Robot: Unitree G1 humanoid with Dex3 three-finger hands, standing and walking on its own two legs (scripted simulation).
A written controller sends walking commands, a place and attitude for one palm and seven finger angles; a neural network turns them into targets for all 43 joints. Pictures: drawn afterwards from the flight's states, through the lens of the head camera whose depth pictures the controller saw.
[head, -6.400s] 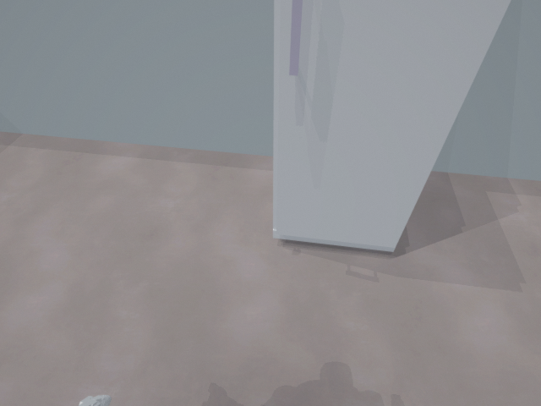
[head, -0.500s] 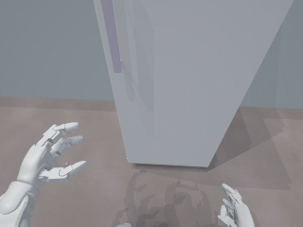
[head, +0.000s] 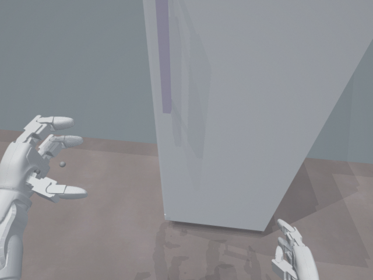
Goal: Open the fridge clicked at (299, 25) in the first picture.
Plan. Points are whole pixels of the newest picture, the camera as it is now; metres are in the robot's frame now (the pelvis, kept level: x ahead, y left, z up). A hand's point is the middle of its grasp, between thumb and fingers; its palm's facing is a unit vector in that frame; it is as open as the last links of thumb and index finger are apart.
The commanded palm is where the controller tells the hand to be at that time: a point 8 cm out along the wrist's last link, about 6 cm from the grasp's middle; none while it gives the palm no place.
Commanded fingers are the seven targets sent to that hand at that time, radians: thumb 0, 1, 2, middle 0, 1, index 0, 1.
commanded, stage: raise the hand to about handle height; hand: left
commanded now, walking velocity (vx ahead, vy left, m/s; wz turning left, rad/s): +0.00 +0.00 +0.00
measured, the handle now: (165, 46) +0.56 +0.13 +0.27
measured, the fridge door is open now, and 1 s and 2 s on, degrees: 0 0 0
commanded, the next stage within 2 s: move the hooked fingers beside the handle in 0.88 s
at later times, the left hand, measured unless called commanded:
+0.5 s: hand (52, 129) +0.28 +0.27 +0.23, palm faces +0.08 -0.99 -0.09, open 14.0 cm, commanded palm +0.23 +0.31 +0.24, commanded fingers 0.00 -0.50 0.30 -0.30 -1.20 -0.30 -1.20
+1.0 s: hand (63, 130) +0.27 +0.25 +0.23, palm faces +0.07 -0.99 -0.07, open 14.0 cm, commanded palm +0.24 +0.30 +0.23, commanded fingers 0.00 -0.50 0.30 -0.30 -1.20 -0.30 -1.20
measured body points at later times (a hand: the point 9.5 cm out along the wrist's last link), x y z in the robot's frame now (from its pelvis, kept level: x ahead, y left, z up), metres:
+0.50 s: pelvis -0.01 -0.01 +0.01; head -0.04 -0.04 +0.46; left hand +0.27 +0.33 +0.23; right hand +0.20 -0.22 -0.06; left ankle +0.02 +0.11 -0.73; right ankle -0.01 -0.12 -0.73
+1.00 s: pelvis +0.00 -0.02 +0.01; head -0.04 -0.05 +0.46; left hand +0.26 +0.30 +0.24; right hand +0.21 -0.23 -0.05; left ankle +0.02 +0.11 -0.73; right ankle -0.01 -0.12 -0.73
